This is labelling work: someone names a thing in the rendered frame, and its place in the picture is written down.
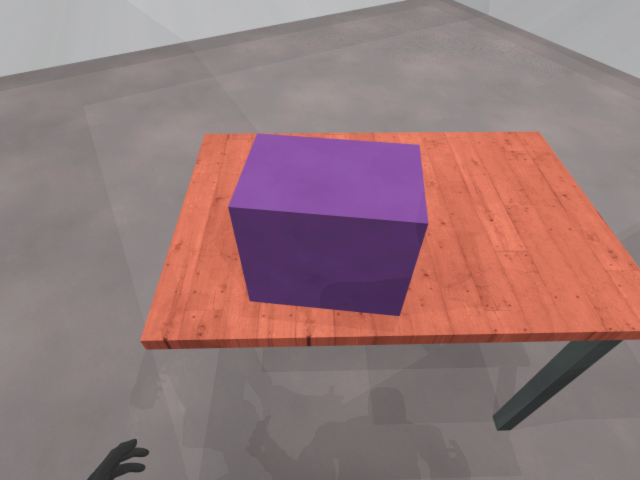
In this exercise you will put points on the carton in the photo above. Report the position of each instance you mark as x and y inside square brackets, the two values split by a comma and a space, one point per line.
[330, 223]

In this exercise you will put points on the left robot hand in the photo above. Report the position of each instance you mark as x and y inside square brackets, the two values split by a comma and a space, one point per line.
[111, 468]

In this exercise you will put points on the table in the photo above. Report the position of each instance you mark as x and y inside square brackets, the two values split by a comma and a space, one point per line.
[514, 251]

